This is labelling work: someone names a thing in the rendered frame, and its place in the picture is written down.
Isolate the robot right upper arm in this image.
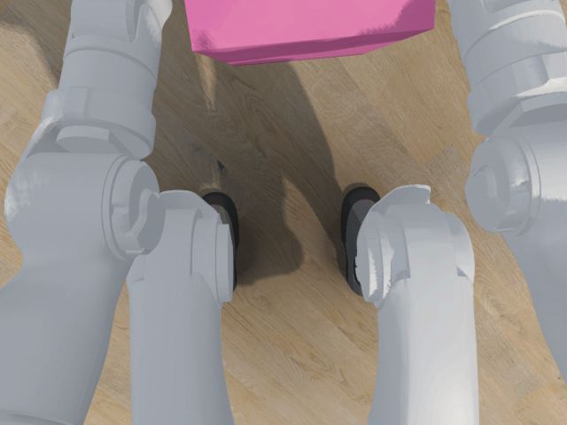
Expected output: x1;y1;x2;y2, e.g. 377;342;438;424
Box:
464;120;567;385

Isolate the robot left upper arm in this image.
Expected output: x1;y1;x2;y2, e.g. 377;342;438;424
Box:
0;152;166;425

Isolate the robot left forearm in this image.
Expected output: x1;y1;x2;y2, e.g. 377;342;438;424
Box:
4;0;173;236

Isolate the robot right thigh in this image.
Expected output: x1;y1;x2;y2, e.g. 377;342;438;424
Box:
357;203;479;425

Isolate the robot right forearm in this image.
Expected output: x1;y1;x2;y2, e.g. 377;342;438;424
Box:
447;0;567;136

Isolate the right robot foot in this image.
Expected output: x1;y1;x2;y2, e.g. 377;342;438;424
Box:
341;187;380;297

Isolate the carton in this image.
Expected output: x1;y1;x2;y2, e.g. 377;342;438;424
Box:
184;0;436;66

